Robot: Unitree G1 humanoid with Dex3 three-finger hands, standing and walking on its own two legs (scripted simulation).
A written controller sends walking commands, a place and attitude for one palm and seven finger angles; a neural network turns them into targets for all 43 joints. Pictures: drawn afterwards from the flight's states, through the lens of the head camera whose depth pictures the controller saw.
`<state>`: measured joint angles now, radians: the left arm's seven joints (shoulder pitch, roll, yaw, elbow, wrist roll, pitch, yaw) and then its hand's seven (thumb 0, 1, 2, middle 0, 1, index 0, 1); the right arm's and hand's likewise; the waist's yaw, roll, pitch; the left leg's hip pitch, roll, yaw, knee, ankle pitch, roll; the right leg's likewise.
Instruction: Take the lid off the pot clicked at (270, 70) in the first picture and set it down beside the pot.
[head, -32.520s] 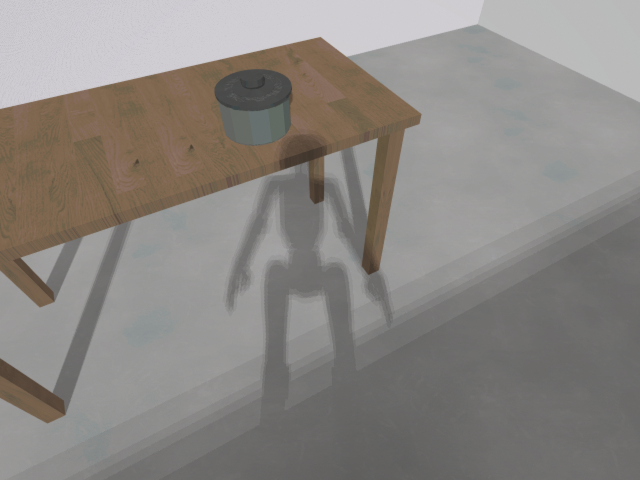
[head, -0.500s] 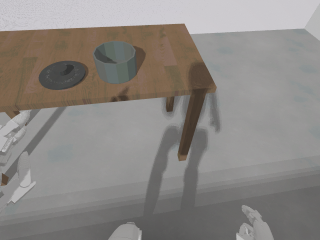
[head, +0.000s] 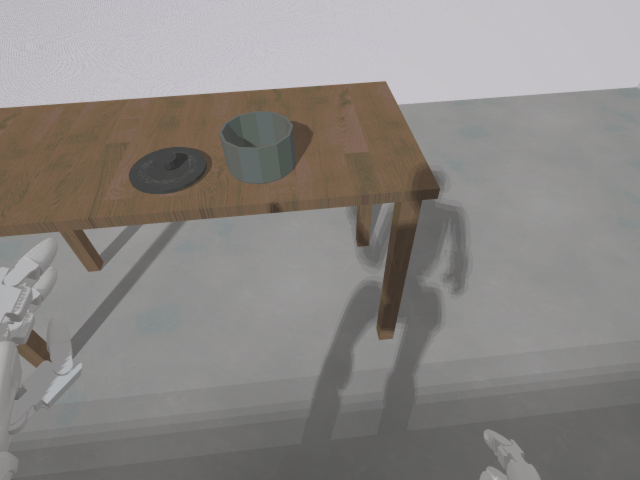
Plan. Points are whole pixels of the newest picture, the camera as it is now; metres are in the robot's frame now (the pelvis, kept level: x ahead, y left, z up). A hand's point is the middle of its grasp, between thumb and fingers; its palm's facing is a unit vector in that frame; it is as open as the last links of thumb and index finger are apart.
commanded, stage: stop stepping back and stand still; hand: left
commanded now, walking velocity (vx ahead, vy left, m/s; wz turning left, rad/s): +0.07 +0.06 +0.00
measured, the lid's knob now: (165, 160) +0.78 +0.41 -0.04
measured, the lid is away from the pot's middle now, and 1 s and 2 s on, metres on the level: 0.22 0.22 0.22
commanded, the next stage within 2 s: let the arm hang, fingers relaxed in 1.56 s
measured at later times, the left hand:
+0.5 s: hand out of the picture +0.03 +0.23 -0.19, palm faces +0.06 -0.98 -0.19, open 7.0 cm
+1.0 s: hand out of the picture +0.13 +0.23 -0.17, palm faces -0.01 -0.98 -0.20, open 7.4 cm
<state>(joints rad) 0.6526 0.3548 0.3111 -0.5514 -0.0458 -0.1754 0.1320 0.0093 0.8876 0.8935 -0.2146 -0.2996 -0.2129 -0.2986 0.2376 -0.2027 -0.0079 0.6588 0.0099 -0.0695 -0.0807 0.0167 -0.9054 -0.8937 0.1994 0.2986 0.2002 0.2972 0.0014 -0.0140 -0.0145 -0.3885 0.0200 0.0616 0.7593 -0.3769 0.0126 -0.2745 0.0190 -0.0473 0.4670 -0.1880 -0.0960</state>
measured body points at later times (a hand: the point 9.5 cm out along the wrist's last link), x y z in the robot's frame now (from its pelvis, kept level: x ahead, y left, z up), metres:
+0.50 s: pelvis +0.00 +0.04 -0.02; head +0.06 +0.06 +0.43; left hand +0.03 +0.28 -0.18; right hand +0.03 -0.20 -0.16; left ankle +0.01 +0.16 -0.74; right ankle +0.04 -0.05 -0.74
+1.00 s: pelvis +0.05 +0.06 +0.00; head +0.10 +0.05 +0.45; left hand +0.13 +0.28 -0.16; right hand +0.07 -0.17 -0.16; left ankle +0.01 +0.16 -0.74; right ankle +0.04 -0.05 -0.74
